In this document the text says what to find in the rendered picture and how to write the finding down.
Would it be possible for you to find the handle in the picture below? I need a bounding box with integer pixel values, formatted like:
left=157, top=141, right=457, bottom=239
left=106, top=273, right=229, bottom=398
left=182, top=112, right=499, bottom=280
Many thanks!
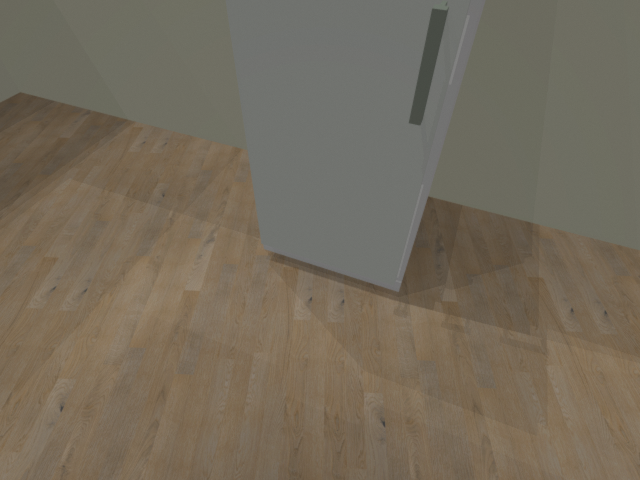
left=409, top=0, right=449, bottom=125

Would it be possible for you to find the fridge door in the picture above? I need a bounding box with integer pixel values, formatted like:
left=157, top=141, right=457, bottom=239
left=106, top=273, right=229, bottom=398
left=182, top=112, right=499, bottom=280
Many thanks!
left=225, top=0, right=471, bottom=286

